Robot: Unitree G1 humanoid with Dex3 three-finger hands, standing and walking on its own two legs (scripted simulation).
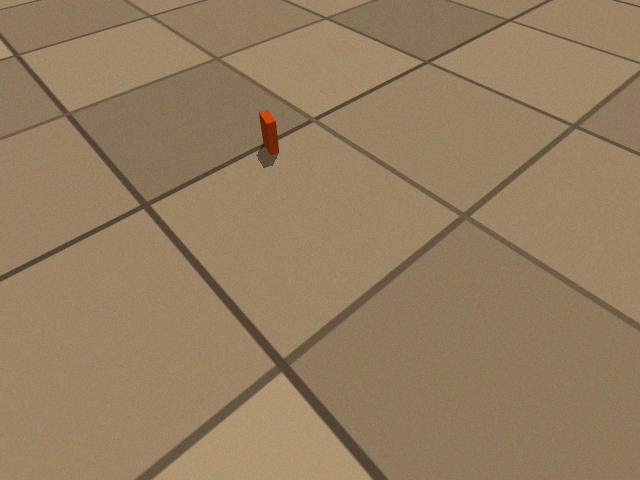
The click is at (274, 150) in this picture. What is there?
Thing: carton on end
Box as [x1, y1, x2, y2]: [259, 110, 278, 154]
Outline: 265,110 259,112 263,142 271,154 278,152 276,127 274,119 269,112
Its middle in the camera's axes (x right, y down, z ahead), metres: -0.26 -0.53 +1.98
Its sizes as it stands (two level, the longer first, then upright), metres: 0.111 0.047 0.182
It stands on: the floor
